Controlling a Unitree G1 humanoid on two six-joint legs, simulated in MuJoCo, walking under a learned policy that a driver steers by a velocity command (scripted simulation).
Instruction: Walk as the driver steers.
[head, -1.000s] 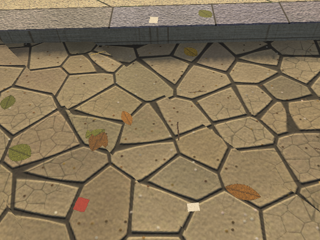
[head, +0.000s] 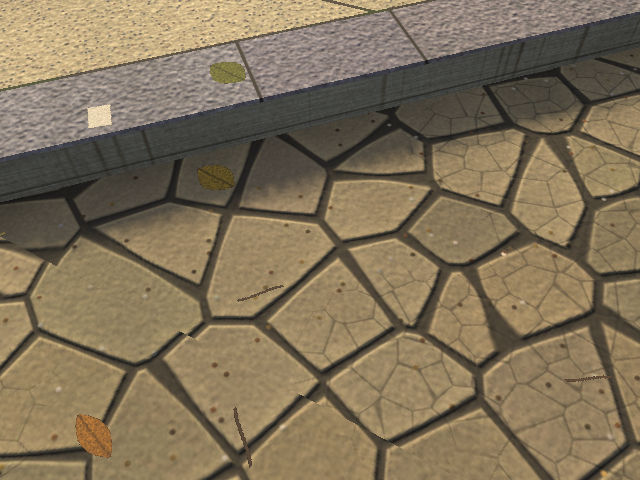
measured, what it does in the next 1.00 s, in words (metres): goes down, turning right: left foot, then right foot 0.04 m lower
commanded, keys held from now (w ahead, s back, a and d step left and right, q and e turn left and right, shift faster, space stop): w+e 1.00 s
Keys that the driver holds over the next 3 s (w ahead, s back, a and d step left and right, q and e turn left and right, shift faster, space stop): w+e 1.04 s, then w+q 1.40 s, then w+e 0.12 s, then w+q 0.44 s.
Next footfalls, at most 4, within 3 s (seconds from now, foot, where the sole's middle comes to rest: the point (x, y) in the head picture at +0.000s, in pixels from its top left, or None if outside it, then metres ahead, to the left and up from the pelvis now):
0.34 left None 0.43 0.10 -0.77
0.92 right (455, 421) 0.56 -0.26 -0.80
1.42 left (464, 272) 0.94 -0.34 -0.80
1.88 right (570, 231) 1.06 -0.64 -0.80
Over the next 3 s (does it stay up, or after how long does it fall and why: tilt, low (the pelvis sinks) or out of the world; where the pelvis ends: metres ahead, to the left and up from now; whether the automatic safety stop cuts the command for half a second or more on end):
stays up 1.52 -0.52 -0.03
